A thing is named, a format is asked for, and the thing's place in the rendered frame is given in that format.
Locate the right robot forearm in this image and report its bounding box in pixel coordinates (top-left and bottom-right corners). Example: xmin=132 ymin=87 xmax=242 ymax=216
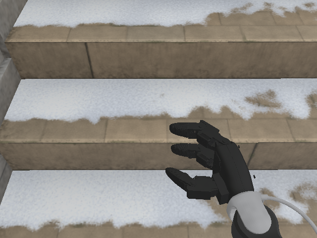
xmin=226 ymin=190 xmax=282 ymax=238

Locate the robot right hand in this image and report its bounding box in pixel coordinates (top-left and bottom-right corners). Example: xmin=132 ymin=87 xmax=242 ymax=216
xmin=165 ymin=120 xmax=256 ymax=205

